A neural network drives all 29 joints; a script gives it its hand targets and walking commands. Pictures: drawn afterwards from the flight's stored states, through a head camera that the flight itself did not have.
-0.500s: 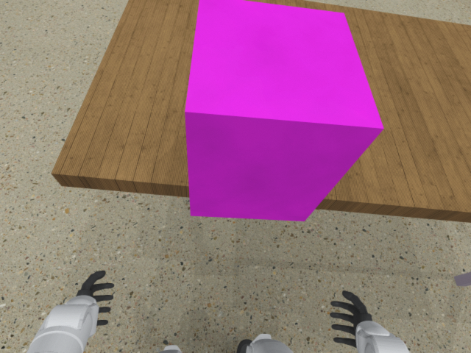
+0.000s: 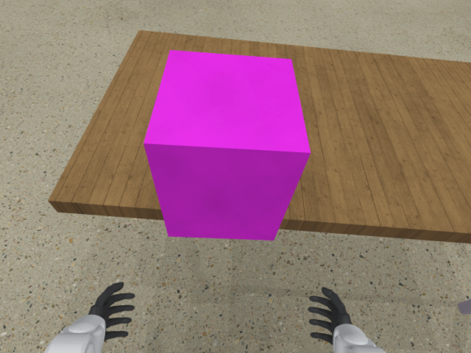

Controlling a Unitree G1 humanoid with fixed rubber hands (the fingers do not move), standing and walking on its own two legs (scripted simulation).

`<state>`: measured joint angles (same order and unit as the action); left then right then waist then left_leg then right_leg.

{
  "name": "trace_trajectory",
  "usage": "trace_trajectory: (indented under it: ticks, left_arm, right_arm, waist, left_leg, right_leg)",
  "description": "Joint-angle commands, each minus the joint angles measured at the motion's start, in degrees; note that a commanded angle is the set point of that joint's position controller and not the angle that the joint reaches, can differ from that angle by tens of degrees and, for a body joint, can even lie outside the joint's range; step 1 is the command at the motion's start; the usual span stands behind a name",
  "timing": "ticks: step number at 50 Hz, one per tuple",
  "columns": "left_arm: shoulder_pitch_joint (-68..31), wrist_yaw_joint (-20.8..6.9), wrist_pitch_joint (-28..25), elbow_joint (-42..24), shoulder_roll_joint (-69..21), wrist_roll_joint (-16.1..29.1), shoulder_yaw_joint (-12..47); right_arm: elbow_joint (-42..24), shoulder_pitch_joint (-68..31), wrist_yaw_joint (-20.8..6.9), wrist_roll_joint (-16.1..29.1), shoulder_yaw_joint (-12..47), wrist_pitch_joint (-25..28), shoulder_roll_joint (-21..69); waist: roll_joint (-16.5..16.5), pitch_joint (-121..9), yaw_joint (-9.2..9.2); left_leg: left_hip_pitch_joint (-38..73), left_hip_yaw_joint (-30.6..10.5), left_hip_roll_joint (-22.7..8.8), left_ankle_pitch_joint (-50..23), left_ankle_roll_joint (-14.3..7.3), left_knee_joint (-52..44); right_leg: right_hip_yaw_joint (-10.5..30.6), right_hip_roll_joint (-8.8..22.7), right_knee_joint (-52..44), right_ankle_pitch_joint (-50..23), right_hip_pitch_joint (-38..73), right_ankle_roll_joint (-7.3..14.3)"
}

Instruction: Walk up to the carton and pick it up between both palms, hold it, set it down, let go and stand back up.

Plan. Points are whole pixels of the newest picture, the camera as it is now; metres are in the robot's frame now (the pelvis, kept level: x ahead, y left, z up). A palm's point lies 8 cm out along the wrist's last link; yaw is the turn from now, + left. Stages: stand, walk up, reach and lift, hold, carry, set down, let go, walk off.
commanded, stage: reach and lift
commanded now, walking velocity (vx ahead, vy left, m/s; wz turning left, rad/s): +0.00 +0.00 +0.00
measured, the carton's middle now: (226, 153) +0.45 +0.01 +0.09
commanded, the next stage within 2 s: none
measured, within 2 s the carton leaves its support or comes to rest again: neither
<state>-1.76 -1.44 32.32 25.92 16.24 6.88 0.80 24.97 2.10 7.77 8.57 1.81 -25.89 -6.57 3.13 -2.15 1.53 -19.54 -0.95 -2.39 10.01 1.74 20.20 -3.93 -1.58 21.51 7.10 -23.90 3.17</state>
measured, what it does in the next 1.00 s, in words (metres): stands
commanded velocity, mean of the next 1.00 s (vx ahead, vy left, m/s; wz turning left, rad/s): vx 0.00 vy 0.00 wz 0.00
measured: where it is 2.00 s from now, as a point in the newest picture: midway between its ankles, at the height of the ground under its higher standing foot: outside the picture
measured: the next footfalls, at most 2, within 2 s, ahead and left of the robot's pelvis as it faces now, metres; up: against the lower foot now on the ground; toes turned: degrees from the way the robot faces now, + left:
none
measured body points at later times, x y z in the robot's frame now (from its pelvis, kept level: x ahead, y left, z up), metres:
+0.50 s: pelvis -0.03 +0.03 +0.00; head -0.02 +0.02 +0.45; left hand +0.12 +0.24 -0.05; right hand +0.12 -0.16 -0.06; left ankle -0.01 +0.16 -0.74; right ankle +0.01 -0.07 -0.74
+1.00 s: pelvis -0.01 +0.04 +0.01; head +0.00 +0.05 +0.46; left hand +0.21 +0.24 +0.01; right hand +0.19 -0.15 +0.00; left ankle -0.05 +0.14 -0.74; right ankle +0.01 -0.07 -0.74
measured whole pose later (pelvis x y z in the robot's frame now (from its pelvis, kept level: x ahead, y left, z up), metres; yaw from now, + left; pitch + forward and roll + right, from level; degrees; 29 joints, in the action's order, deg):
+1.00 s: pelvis -0.01 +0.04 +0.01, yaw +2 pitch +3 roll +0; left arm 13.3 3.4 27.4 -7.0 11.8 8.9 3.6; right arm -7.5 20.9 7.3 10.9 2.5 -22.2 -10.6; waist 0.5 -1.9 -0.2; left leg -7.9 3.0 0.8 11.2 -1.0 16.1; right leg 3.3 -1.9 17.2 7.2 -13.0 0.7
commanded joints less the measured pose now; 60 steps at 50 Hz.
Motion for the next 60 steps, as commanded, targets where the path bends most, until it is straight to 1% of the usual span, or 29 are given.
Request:
trace_trajectory:
  ticks: [1,3,6,11,14,18,20,21,22,23,24,25,26,27,28,30,31,32,33,34,35,36,39,43,46,49,52,57,60]
  left_arm:
    - [-8.38,-1.2,1.44,-4.79,10.48,-3.9,-6.08]
    - [-6.28,-2.06,2.91,-4.98,10.5,-6.23,-7.05]
    - [-1.23,-3.21,4.19,-7.62,8.43,-7.64,-7.38]
    - [8.43,-5.18,0.33,-14.78,4.5,-4.17,-4.42]
    - [12.6,-4.45,-2.62,-21.07,0.75,-2.21,-0.93]
    - [10.99,-0.3,-7.49,-29.72,-2.99,1.49,2.55]
    - [9.63,2.35,-10.27,-30.93,-4.4,1.22,2.33]
    - [9.5,3.38,-11.5,-30.13,-4.49,0.26,2.2]
    - [10.47,3.82,-12.26,-29.26,-3.52,-0.41,1.92]
    - [9.91,3.98,-12.63,-28.08,-2.32,-0.72,1.8]
    - [9.94,3.79,-12.16,-27.0,-0.09,-0.65,1.07]
    - [9.74,3.45,-11.48,-26.96,2.48,-0.45,0.46]
    - [9.54,2.49,-10.68,-27.07,4.48,-1.77,-1.31]
    - [10.01,1.06,-9.67,-28.71,6.8,-3.66,-2.53]
    - [11.5,0.56,-8.11,-30.59,7.66,-3.72,-2.19]
    - [9.05,1.77,-4.97,-32.03,5.71,-0.96,-0.26]
    - [8.39,2.55,-3.8,-31.97,4.25,0.16,0.84]
    - [8.63,3.37,-3.38,-30.83,2.08,0.52,1.19]
    - [9.89,4.04,-3.33,-29.86,0.41,0.49,1.58]
    - [10.02,4.72,-3.19,-34.2,0.52,0.64,2.1]
    - [10.63,4.84,-2.69,-35.87,1.02,0.82,2.43]
    - [9.41,4.92,-2.75,-38.11,1.9,1.42,2.91]
    - [7.47,5.23,-4.15,-39.74,1.34,3.13,2.32]
    - [9.46,5.17,-6.09,-40.06,0.34,2.34,0.43]
    - [12.41,4.77,-6.58,-40.09,-0.7,1.84,0.79]
    - [14.02,4.95,-7.01,-42.53,-1.84,1.63,1.46]
    - [13.43,5.88,-8.24,-46.16,-2.68,0.95,1.34]
    - [11.71,7.27,-9.92,-49.34,-3.44,-1.18,0.14]
    - [11.05,7.65,-9.94,-49.52,-4.09,-1.45,0.8]
  right_arm:
    - [-5.35,-1.42,0.33,1.3,1.5,-3.63,2.47]
    - [-7.54,-1.99,1.97,0.4,0.95,-3.56,1.31]
    - [-13.65,0.17,4.89,-1.1,1.1,-3.22,0.89]
    - [-21.56,13.42,7.52,0.73,6.16,-0.74,1.81]
    - [-24.62,19.18,6.74,0.82,6.4,0.49,-0.64]
    - [-33.57,16.85,3.38,0.04,1.95,2.24,-6.32]
    - [-35.87,15.44,1.4,-0.72,-0.5,4.38,-8.22]
    - [-36.27,15.49,0.5,-1.1,-1.02,5.64,-8.42]
    - [-36.12,16.27,0.04,-1.58,-1.01,6.58,-7.93]
    - [-35.6,16.49,-0.35,-1.85,-0.52,7.16,-6.6]
    - [-34.66,17.52,-0.42,-2.15,0.29,7.23,-4.46]
    - [-33.35,18.37,-0.28,-1.92,1.01,6.94,-1.99]
    - [-31.17,21.09,0.31,-1.2,2.33,6.98,0.42]
    - [-29.75,22.62,1.4,0.0,4.23,7.24,2.14]
    - [-28.97,20.67,2.11,0.44,4.0,6.45,1.89]
    - [-30.47,15.75,1.85,1.32,2.58,4.06,1.75]
    - [-31.54,13.43,1.42,1.68,2.51,2.72,1.07]
    - [-32.02,12.45,1.01,1.79,2.13,2.03,-0.46]
    - [-31.93,13.05,0.81,1.56,1.77,2.18,-1.64]
    - [-33.95,16.44,0.29,1.33,0.0,2.83,-3.39]
    - [-35.8,16.15,0.15,1.3,-0.32,2.88,-4.16]
    - [-37.85,14.96,0.28,1.23,-1.25,2.89,-5.11]
    - [-40.5,13.78,0.21,0.47,-2.1,3.59,-5.82]
    - [-40.08,17.29,-0.32,1.12,-1.0,4.71,-6.1]
    - [-40.82,19.02,-0.54,2.42,0.05,5.26,-6.83]
    - [-43.88,19.03,-0.62,3.62,-0.26,6.57,-8.15]
    - [-46.6,18.08,-1.19,4.46,-1.56,8.55,-9.63]
    - [-44.82,18.01,-2.86,5.52,-3.38,10.97,-11.51]
    - [-43.52,17.26,-3.62,6.23,-3.78,11.92,-12.11]
  waist:
    - [-7.38,-16.25,-2.46]
    - [-8.58,-14.07,-3.82]
    - [-7.18,-10.6,-5.03]
    - [-3.02,-6.32,-6.03]
    - [-4.64,-2.79,-5.05]
    - [-6.34,-2.67,-1.91]
    - [-6.23,-2.57,-0.91]
    - [-6.58,-2.02,-0.48]
    - [-5.5,-1.95,-0.56]
    - [-4.9,-0.15,-0.13]
    - [-2.5,0.33,-0.01]
    - [0.26,0.35,0.04]
    - [7.25,-0.3,0.41]
    - [12.53,-1.03,0.65]
    - [7.8,-0.76,-0.16]
    - [-1.12,-0.03,-1.55]
    - [-5.34,0.75,-3.34]
    - [-8.32,0.92,-4.79]
    - [-7.68,0.78,-5.46]
    - [-9.55,-3.83,-3.03]
    - [-8.74,-5.27,-2.81]
    - [-8.98,-7.35,-1.82]
    - [-4.73,-8.47,-0.52]
    - [-0.76,-5.91,-1.43]
    - [0.29,-5.02,-1.75]
    - [-0.24,-5.54,-1.47]
    - [-1.91,-6.07,-1.33]
    - [-5.62,-5.75,-1.19]
    - [-6.4,-5.57,-0.51]
  left_leg:
    - [-6.38,3.64,2.53,-1.5,-2.08,-4.02]
    - [-3.72,3.93,2.63,-1.61,-2.01,-4.85]
    - [-1.25,4.15,2.25,-1.8,-1.84,-6.21]
    - [1.36,4.76,-0.05,-3.52,-1.41,-8.25]
    - [-7.33,5.15,-1.28,-1.05,-1.83,-12.38]
    - [-25.39,2.75,-4.73,16.86,-5.93,-17.42]
    - [-30.08,2.04,-5.63,23.53,-7.22,-18.28]
    - [-29.11,2.66,-5.48,24.12,-7.52,-17.52]
    - [-26.76,3.73,-4.25,22.86,-7.09,-16.27]
    - [-22.01,5.22,-2.93,20.42,-6.69,-13.83]
    - [-15.07,6.58,-0.85,16.97,-5.73,-11.22]
    - [-5.86,6.78,1.32,13.68,-4.63,-7.63]
    - [9.36,6.22,5.29,7.44,-3.67,0.07]
    - [26.3,4.46,8.8,-0.93,-2.85,8.16]
    - [27.29,3.25,7.28,-2.57,-2.56,5.99]
    - [11.86,5.79,4.06,5.93,-3.23,-2.18]
    - [2.01,6.28,2.27,11.76,-3.71,-5.73]
    - [-5.09,5.92,0.39,15.38,-4.58,-8.64]
    - [-7.63,5.36,-0.29,11.24,-4.05,-10.19]
    - [-1.21,5.12,1.1,7.86,-2.94,-9.35]
    - [0.03,4.34,0.8,6.04,-2.44,-8.93]
    - [0.02,4.22,1.01,5.77,-2.41,-8.51]
    - [1.03,3.98,0.79,3.54,-2.62,-8.01]
    - [2.54,3.75,1.07,-3.31,-1.27,-7.77]
    - [4.34,3.61,1.61,-10.36,-0.26,-7.13]
    - [6.4,3.21,2.09,-16.21,0.53,-6.57]
    - [7.43,2.71,2.26,-18.84,1.05,-6.55]
    - [9.58,2.43,2.36,-18.63,1.79,-7.0]
    - [11.43,2.33,2.41,-17.73,1.99,-7.06]
  right_leg:
    - [10.58,8.66,-3.26,-7.49,25.85,-5.35]
    - [10.38,8.3,-4.69,-5.35,25.97,-4.93]
    - [9.97,7.7,-6.28,-3.47,26.57,-4.3]
    - [8.59,4.95,-7.67,-3.34,23.99,-3.36]
    - [6.85,0.98,-4.61,-4.52,29.98,-3.13]
    - [3.83,-3.6,3.41,-4.39,41.03,-5.02]
    - [3.2,-4.66,6.4,-3.35,42.88,-5.3]
    - [3.51,-4.52,6.8,-2.15,40.83,-4.84]
    - [3.97,-3.78,6.26,0.63,38.22,-4.5]
    - [4.72,-2.61,4.49,4.19,31.69,-3.93]
    - [5.57,-0.78,1.6,8.99,24.79,-3.92]
    - [6.92,1.7,-2.78,14.78,15.16,-3.99]
    - [10.27,6.45,-9.59,22.74,-0.7,-2.95]
    - [16.05,11.97,-17.41,30.15,-17.87,-1.2]
    - [17.57,11.91,-18.54,29.46,-17.16,-1.78]
    - [10.35,6.58,-11.6,20.95,-2.17,-3.79]
    - [7.49,3.7,-7.44,18.1,6.89,-4.06]
    - [6.01,1.37,-3.91,13.31,15.09,-4.03]
    - [7.11,1.49,-2.95,5.57,21.05,-3.0]
    - [9.46,2.96,-3.41,1.75,21.85,-2.61]
    - [9.27,2.56,-3.15,0.6,21.66,-2.43]
    - [9.06,2.36,-2.92,0.59,22.28,-2.46]
    - [8.85,2.1,-2.87,-1.82,22.06,-2.9]
    - [8.94,1.43,-3.39,-6.95,22.77,-3.0]
    - [9.48,1.02,-4.04,-12.32,24.35,-2.75]
    - [10.21,0.77,-4.14,-17.87,26.18,-2.12]
    - [10.59,0.7,-3.89,-20.36,27.28,-1.44]
    - [10.25,0.59,-4.2,-19.24,26.25,-1.16]
    - [10.07,0.55,-4.84,-18.01,24.84,-1.41]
